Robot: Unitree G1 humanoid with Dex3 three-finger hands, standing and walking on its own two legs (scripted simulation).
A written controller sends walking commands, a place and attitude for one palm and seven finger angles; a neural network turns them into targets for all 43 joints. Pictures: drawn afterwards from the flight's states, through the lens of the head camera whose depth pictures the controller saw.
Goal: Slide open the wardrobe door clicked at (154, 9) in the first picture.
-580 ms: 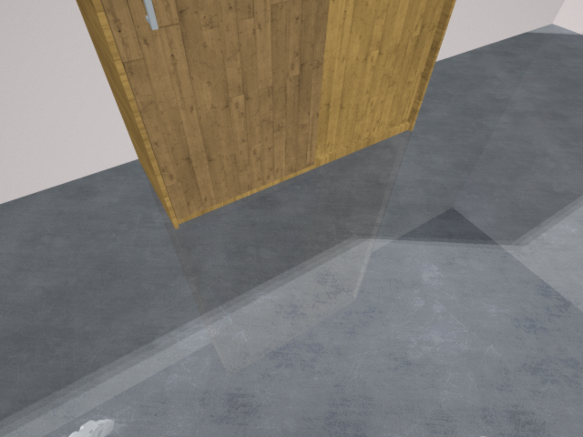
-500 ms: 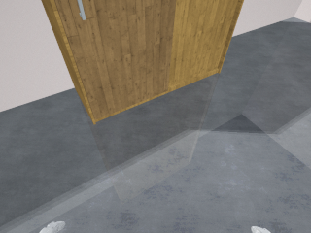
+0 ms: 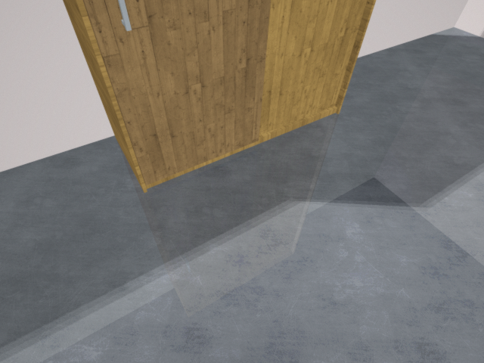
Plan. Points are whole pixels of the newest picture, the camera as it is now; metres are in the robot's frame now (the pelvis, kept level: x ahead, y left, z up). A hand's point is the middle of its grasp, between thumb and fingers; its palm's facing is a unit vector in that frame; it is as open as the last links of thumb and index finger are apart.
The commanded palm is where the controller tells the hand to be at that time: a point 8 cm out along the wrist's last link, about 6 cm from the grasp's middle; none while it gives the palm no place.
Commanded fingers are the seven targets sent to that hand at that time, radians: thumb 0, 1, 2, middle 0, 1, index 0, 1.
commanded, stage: stand and wait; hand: left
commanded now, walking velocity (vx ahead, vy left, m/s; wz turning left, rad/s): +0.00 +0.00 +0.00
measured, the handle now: out of the picture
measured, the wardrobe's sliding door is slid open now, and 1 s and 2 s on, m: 0.00 0.00 0.00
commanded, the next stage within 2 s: look at it before walking up in 0.24 s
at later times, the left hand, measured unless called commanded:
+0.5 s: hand out of the picture +0.06 +0.24 -0.15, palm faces -0.03 -0.94 -0.33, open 7.4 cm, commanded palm none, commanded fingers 0.00 0.90 0.90 -0.20 -0.30 -0.20 -0.30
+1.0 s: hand out of the picture +0.05 +0.24 -0.16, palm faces -0.03 -0.94 -0.33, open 7.4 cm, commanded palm none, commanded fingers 0.00 0.90 0.90 -0.20 -0.30 -0.20 -0.30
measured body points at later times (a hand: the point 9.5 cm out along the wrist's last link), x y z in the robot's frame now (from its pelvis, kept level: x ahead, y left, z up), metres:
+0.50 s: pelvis -0.02 +0.00 +0.00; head -0.02 +0.00 +0.45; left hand +0.06 +0.29 -0.13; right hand +0.05 -0.30 -0.13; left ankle -0.01 +0.12 -0.74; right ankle -0.01 -0.12 -0.74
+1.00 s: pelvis -0.01 +0.00 +0.00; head -0.01 +0.00 +0.45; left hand +0.05 +0.29 -0.13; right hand +0.06 -0.30 -0.13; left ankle -0.01 +0.12 -0.74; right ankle -0.01 -0.12 -0.74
